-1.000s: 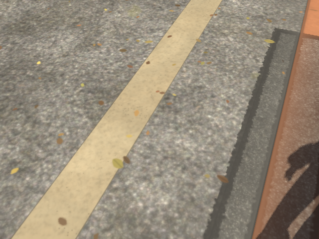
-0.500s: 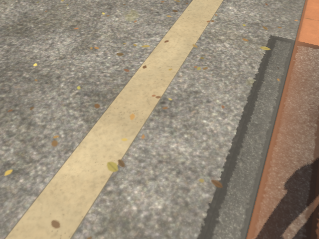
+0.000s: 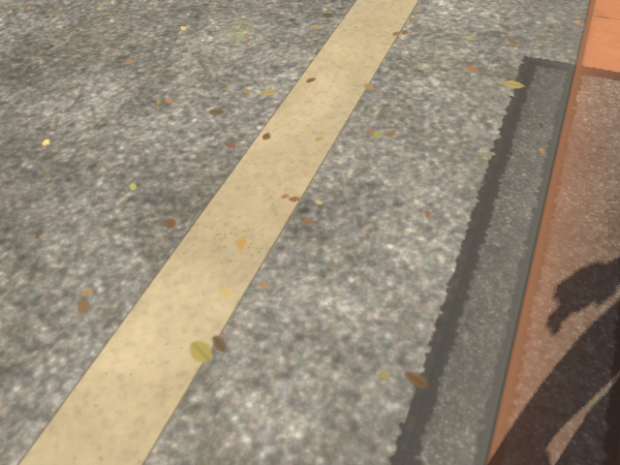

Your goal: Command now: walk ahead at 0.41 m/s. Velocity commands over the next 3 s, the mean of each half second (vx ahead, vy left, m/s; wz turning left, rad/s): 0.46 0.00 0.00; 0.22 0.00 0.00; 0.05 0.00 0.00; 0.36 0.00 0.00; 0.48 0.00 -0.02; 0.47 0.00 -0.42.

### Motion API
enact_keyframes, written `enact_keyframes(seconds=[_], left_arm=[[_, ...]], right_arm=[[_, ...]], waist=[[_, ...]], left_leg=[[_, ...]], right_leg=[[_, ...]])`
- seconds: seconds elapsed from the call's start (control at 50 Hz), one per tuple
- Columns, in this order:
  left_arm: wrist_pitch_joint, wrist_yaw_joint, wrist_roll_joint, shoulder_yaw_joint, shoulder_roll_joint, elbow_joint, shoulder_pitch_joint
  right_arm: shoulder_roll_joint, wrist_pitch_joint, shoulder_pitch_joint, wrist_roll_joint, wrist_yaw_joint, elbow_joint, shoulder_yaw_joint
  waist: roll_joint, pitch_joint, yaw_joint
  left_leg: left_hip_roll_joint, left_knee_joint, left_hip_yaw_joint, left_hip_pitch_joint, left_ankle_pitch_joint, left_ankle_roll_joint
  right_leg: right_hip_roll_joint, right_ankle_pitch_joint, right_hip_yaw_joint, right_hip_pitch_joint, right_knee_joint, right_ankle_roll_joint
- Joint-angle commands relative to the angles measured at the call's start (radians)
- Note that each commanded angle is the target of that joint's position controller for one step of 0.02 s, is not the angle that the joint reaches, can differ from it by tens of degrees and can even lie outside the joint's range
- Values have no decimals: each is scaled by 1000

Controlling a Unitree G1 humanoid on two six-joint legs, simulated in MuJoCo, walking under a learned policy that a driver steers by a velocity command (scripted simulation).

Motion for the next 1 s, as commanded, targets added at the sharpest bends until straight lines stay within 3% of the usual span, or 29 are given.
enact_keyframes(seconds=[0.02,0.04,0.08,0.12,0.18,0.24,0.34,0.4,0.44,0.46,0.48,0.5,0.52,0.54,0.56,0.6,0.64,0.68,0.74,0.78,0.86,0.9,0.92,0.94,0.96,0.98,1.0], left_arm=[[20,10,1,31,147,54,274],[12,5,1,20,115,25,189],[-7,6,-1,0,68,27,160],[-21,12,-1,-7,58,49,214],[-29,16,-2,-11,72,67,276],[-30,16,-3,-19,58,71,303],[-34,22,-3,-19,68,87,348],[-33,28,3,-14,86,88,322],[-25,30,7,-7,107,87,298],[-21,28,2,-9,102,80,291],[-20,18,-21,-27,31,45,336],[-19,8,-39,-17,20,49,398],[-14,13,-18,-3,80,25,292],[-20,10,-11,-4,70,3,210],[-19,12,-9,-6,44,7,199],[11,11,18,-8,7,25,248],[31,9,18,-7,-7,25,255],[44,9,16,-7,-2,11,213],[48,12,6,-20,-9,-17,105],[48,18,0,-25,-6,-23,62],[42,35,-1,-26,11,-13,40],[30,41,3,-27,2,14,93],[17,45,8,-20,36,30,137],[5,47,15,-9,101,38,193],[15,47,-2,-17,85,41,173],[24,44,-6,-30,35,35,160],[30,45,-1,-37,23,32,123]], right_arm=[[-62,-22,-130,-15,24,-139,-9],[-49,-26,-154,-10,33,-142,-6],[-31,-17,-121,-17,37,-135,-9],[-37,0,-120,-19,40,-139,-14],[-42,15,-243,-17,45,-185,-18],[-31,15,-399,-12,48,-246,-13],[-25,10,-535,-1,49,-306,-6],[-51,1,-489,-2,38,-306,-20],[-87,-12,-271,-3,23,-238,-43],[-123,-21,-111,-18,13,-189,-61],[-225,-24,30,-43,4,-174,-87],[-242,-8,11,-21,17,-172,-95],[-204,-3,-121,2,23,-192,-85],[-132,-10,-212,8,24,-211,-64],[-85,-20,-244,4,23,-206,-49],[-29,-39,-214,5,14,-172,-27],[-47,-53,-172,3,13,-151,-23],[-78,-54,-165,0,11,-146,-23],[-70,-41,-159,1,8,-141,-10],[-71,-33,-117,2,5,-124,-6],[-63,-15,-91,-2,-6,-101,0],[-56,-6,-116,5,-13,-97,3],[-50,-6,-89,3,-15,-92,4],[-39,-5,-27,0,-19,-94,5],[40,17,94,25,-21,-49,17],[-2,36,54,21,-30,-41,8],[-11,47,-3,15,-30,-52,2]], waist=[[-141,53,82],[-68,82,55],[-81,79,0],[-96,63,-9],[-91,87,3],[-97,112,28],[-121,116,56],[-124,80,18],[-124,-40,-73],[-102,-124,-135],[44,-263,-145],[174,-354,-98],[33,-204,-56],[-16,-75,-39],[-54,-8,-1],[-35,2,51],[-15,-11,70],[9,-13,79],[43,-11,59],[54,-31,33],[53,-17,14],[20,-7,46],[-39,-29,50],[-116,-84,21],[-243,-146,-8],[-217,-118,16],[-193,-66,10]], left_leg=[[22,520,-11,-621,57,59],[57,484,-17,-594,149,63],[88,400,-3,-505,204,46],[81,371,26,-498,231,30],[88,286,57,-595,288,7],[77,113,90,-616,365,-12],[30,-119,137,-510,444,18],[-10,-173,148,-411,374,69],[-69,-231,165,-176,334,108],[-18,-266,113,52,343,135],[261,-294,-241,323,196,212],[423,-465,-689,426,141,327],[371,-490,-567,297,57,287],[343,-514,-417,133,207,262],[301,-530,-300,13,434,229],[242,-516,-126,-103,785,189],[219,-500,-48,-120,1003,186],[195,-497,8,-114,1069,180],[152,-485,75,-111,1084,150],[156,-468,77,-70,1080,142],[191,-401,36,-12,994,141],[181,-324,22,-23,882,110],[145,-269,23,-54,741,69],[91,-192,51,-117,432,41],[3,-127,88,-131,47,16],[-15,-107,74,-138,-65,10],[-19,-113,58,-145,-72,7]], right_leg=[[-377,-463,676,378,-453,-162],[-335,-319,560,292,-462,-148],[-255,-85,383,214,-472,-109],[-230,81,302,228,-470,-111],[-226,215,241,272,-489,-128],[-199,337,177,286,-492,-127],[-204,505,125,344,-472,-114],[-225,787,100,429,-359,-94],[-204,969,71,439,-90,-68],[-170,815,50,312,127,-52],[-80,380,2,47,479,-23],[85,-254,75,-192,771,-7],[-1,-171,150,-284,800,-25],[-36,-93,144,-282,750,-23],[-65,-64,139,-226,685,-17],[-80,-79,133,-103,596,9],[-60,-68,110,-76,537,27],[-55,-14,89,-97,442,40],[-52,85,48,-69,227,51],[-40,138,30,-41,146,49],[-32,96,37,3,23,30],[-30,172,42,106,-151,15],[-87,403,106,212,-224,10],[-223,766,217,334,-168,-18],[-340,905,326,343,-166,-163],[-356,774,385,287,-221,-202],[-325,631,372,230,-259,-189]])
Next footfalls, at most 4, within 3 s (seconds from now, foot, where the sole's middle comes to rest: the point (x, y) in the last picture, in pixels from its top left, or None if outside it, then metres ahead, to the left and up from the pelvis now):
0.46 left None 0.46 0.09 -0.76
0.92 right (384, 436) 0.56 -0.10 -0.76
1.74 right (397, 397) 0.65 -0.14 -0.76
2.24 left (318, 278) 0.99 0.03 -0.76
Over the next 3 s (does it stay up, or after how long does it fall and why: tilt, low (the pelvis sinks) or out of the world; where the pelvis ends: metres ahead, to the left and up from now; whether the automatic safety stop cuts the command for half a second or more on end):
stays up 1.22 -0.10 0.01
